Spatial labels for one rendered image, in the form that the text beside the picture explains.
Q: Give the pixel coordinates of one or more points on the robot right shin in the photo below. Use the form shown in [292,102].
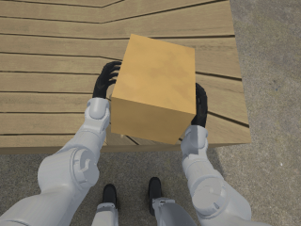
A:
[158,201]

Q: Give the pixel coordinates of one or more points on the carton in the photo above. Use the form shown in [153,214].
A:
[154,96]

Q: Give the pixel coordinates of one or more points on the pedestal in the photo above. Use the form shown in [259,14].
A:
[53,51]

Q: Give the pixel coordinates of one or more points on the right robot upper arm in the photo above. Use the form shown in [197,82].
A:
[219,204]

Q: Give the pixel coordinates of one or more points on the left robot hand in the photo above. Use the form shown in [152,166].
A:
[103,82]

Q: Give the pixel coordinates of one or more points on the right robot hand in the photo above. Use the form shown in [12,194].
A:
[201,107]

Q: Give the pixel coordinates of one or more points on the right robot forearm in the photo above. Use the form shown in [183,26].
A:
[195,163]

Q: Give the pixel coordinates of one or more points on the left robot forearm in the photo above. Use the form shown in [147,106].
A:
[92,133]

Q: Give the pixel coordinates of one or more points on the left robot upper arm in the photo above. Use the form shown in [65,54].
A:
[64,179]

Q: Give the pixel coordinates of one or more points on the robot right foot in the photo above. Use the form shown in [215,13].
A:
[154,192]

